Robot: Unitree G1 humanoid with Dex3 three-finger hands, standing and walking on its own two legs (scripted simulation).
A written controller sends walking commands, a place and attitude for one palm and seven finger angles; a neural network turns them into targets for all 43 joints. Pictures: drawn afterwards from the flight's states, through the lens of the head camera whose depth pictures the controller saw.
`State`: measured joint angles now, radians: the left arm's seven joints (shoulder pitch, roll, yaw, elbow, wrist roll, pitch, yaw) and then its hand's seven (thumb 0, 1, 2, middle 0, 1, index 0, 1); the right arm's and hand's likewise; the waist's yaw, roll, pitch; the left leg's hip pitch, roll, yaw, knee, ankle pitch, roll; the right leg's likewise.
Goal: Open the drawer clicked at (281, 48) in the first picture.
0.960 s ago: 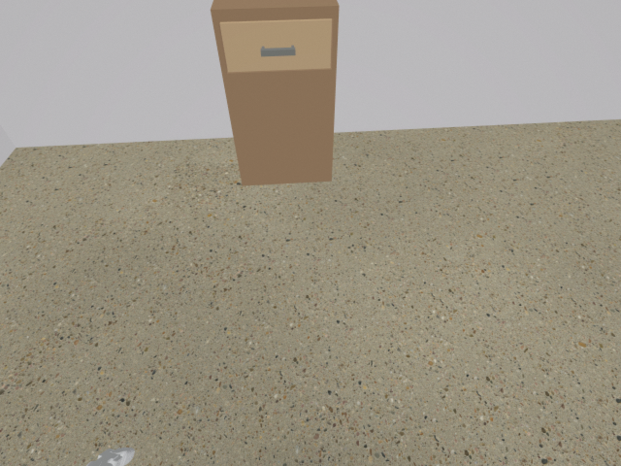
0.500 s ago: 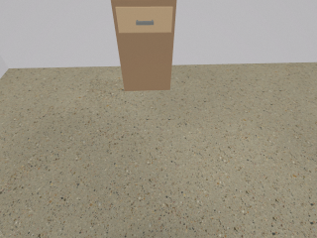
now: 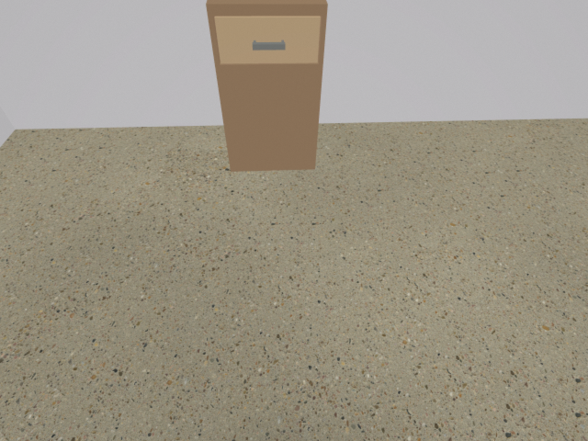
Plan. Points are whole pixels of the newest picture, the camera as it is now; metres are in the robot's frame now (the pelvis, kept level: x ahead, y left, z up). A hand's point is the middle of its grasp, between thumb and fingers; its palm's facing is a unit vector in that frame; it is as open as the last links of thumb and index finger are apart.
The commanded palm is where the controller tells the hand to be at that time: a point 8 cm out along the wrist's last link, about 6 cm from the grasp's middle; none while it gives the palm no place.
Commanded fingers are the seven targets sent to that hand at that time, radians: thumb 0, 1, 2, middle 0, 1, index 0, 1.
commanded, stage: look at it before walking up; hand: left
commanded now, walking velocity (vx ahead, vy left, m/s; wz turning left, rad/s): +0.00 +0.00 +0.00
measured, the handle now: (268, 44) +1.54 +0.19 -0.10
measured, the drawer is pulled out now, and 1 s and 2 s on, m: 0.00 0.00 0.00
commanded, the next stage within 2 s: walk to a spot facing it in 0.48 s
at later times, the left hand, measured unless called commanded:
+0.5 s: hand out of the picture +0.08 +0.25 -0.16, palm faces -0.04 -0.94 -0.33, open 7.4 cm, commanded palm none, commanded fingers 0.00 0.90 0.90 -0.20 -0.30 -0.20 -0.30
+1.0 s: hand out of the picture +0.08 +0.20 -0.19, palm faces -0.10 -0.98 -0.14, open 7.4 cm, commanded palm none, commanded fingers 0.00 0.90 0.90 -0.20 -0.30 -0.20 -0.30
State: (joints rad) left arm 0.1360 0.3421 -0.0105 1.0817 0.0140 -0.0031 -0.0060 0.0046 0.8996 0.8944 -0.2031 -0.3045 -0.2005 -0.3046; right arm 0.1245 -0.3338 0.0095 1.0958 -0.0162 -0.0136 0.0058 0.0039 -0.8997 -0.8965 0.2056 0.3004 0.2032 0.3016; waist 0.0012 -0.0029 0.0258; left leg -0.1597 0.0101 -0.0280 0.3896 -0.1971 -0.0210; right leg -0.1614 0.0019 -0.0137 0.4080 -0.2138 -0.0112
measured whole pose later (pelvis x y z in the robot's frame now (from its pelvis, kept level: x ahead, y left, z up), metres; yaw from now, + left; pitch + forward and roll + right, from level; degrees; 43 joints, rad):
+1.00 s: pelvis +0.09 +0.02 -0.01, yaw -5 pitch +0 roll -1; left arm 0.35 0.20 0.02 1.12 0.03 0.02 -0.02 0.01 0.90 0.89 -0.20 -0.30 -0.20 -0.30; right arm 0.40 -0.16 0.00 1.12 -0.03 -0.08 -0.01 0.00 -0.90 -0.90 0.20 0.30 0.20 0.30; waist -0.03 -0.04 0.00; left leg -0.05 0.04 0.09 0.46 -0.40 0.01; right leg -0.38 -0.01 -0.03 0.99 -0.47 -0.03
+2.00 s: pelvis +0.51 -0.04 +0.00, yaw -11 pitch -1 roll +0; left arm 0.25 0.19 0.07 1.06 0.04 0.00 -0.02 0.00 0.91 0.90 -0.20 -0.30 -0.19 -0.30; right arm 0.39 -0.13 -0.04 1.12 -0.02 -0.08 -0.02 -0.01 -0.93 -0.90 0.20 0.30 0.20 0.30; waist 0.00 -0.04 0.03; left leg -0.04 0.04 0.25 0.32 -0.27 0.02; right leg -0.61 -0.13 -0.06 1.01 -0.15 0.02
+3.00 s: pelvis +0.76 -0.13 -0.01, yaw +0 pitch +0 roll -1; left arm 0.19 0.21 0.06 1.00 0.02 0.04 0.03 0.00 0.91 0.90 -0.20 -0.30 -0.19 -0.30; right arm 0.16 -0.18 -0.04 0.99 -0.03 0.01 -0.01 0.00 -0.91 -0.90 0.20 0.30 0.20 0.30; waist -0.01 0.01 0.05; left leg -0.31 0.01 0.08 0.46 -0.15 0.06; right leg -0.38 -0.08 -0.05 0.85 -0.45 0.07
